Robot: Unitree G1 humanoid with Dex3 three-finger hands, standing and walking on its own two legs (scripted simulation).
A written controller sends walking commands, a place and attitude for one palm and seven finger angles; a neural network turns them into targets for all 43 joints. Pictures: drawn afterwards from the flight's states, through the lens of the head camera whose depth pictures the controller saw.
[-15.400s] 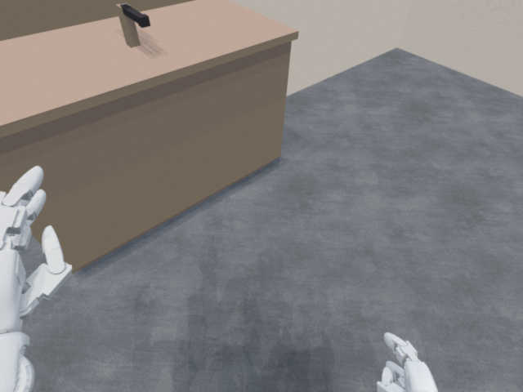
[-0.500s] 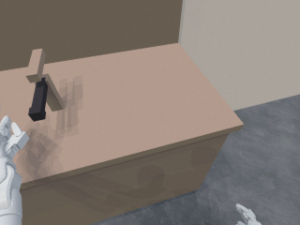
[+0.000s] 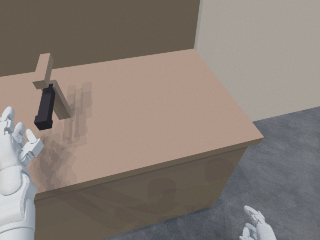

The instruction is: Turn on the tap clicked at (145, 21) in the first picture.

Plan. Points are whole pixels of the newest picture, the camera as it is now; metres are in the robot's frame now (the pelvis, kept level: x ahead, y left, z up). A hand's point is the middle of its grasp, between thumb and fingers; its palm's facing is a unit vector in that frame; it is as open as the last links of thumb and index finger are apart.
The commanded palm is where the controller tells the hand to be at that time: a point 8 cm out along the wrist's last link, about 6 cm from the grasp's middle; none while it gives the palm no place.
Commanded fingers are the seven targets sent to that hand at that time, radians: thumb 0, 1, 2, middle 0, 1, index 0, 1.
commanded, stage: push the lever round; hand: left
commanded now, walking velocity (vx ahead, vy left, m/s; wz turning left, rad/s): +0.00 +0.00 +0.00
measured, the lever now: (44, 122) +0.34 +0.32 +0.13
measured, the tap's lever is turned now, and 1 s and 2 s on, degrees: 0 14 44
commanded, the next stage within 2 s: none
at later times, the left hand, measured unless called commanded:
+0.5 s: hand (49, 140) +0.30 +0.29 +0.11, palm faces +0.57 -0.82 -0.07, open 7.7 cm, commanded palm +0.26 +0.32 +0.11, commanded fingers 0.00 0.90 0.90 -0.15 -0.15 -0.15 -0.15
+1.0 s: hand (66, 137) +0.31 +0.25 +0.11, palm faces +0.64 -0.77 -0.04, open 7.7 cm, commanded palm +0.27 +0.28 +0.11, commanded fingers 0.00 0.90 0.90 -0.15 -0.15 -0.15 -0.15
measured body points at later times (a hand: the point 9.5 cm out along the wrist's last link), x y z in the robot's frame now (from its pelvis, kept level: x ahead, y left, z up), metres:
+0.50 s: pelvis -0.01 -0.01 +0.00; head +0.00 -0.02 +0.45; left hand +0.26 +0.33 +0.12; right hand +0.15 -0.25 -0.10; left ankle +0.02 +0.12 -0.72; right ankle -0.01 -0.10 -0.72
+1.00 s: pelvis -0.01 +0.00 +0.00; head -0.01 -0.02 +0.45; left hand +0.27 +0.29 +0.12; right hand +0.17 -0.24 -0.09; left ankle +0.02 +0.12 -0.72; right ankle -0.01 -0.10 -0.72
